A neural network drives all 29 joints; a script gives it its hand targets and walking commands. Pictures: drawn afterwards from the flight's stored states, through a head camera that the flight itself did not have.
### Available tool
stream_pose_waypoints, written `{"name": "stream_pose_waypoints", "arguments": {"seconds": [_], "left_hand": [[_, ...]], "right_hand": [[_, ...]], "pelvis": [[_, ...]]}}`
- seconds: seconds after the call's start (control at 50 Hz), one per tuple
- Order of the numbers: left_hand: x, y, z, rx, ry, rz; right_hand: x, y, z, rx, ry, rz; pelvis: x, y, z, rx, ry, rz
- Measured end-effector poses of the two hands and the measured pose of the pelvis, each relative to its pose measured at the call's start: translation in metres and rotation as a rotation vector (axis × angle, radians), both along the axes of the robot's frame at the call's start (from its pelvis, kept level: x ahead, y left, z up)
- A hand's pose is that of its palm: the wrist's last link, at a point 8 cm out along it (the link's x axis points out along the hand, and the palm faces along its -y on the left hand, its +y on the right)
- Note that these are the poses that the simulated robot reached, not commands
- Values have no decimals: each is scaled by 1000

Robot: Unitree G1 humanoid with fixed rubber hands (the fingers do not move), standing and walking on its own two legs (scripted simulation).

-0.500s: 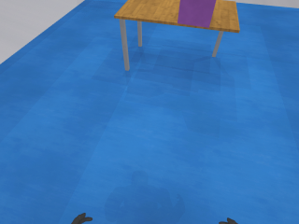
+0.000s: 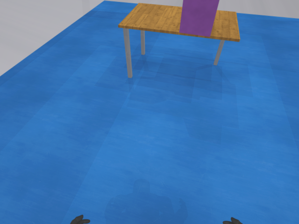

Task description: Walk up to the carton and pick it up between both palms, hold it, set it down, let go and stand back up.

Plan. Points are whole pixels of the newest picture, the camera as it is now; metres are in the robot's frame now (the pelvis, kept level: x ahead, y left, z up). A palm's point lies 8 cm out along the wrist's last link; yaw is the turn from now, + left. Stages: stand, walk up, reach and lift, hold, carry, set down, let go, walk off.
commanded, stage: stand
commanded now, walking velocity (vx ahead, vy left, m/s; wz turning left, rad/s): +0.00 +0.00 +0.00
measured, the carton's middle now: (199, 11) +1.64 -0.33 -0.05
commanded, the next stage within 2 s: walk up in 1.10 s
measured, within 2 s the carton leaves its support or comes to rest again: neither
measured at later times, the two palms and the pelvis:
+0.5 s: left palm out of the picture +0.10 +0.24 -0.10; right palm out of the picture +0.10 -0.24 -0.10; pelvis +0.00 +0.00 +0.00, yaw +1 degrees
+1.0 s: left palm out of the picture +0.08 +0.25 -0.10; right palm out of the picture +0.10 -0.23 -0.10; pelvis +0.01 +0.00 +0.01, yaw +2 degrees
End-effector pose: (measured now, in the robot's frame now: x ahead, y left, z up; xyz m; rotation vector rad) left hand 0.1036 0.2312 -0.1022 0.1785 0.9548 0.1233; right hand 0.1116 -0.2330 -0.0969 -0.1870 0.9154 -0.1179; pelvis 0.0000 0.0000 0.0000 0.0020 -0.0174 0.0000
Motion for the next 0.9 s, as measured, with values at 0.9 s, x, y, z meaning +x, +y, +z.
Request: {"name": "stream_pose_waypoints", "arguments": {"seconds": [0.9], "left_hand": [[-21,19,-1,16,70,66]], "right_hand": [[-7,-1,0,-17,64,0]], "pelvis": [[7,4,7,-5,-30,25]]}}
